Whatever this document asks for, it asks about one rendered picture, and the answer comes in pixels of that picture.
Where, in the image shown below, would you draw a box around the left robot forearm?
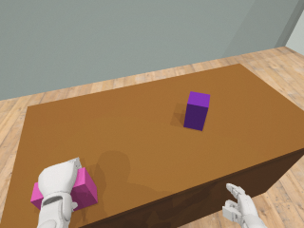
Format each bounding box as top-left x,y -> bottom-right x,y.
37,192 -> 72,228

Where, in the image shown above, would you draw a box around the robot left hand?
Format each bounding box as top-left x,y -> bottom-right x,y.
38,157 -> 82,212

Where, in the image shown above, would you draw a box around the robot right hand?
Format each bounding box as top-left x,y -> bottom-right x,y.
222,183 -> 258,226

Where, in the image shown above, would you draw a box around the sponge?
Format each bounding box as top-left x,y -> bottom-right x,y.
30,167 -> 98,211

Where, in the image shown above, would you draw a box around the right robot forearm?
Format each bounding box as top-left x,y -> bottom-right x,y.
241,215 -> 268,228

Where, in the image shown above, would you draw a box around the table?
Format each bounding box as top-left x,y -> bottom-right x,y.
0,64 -> 304,228

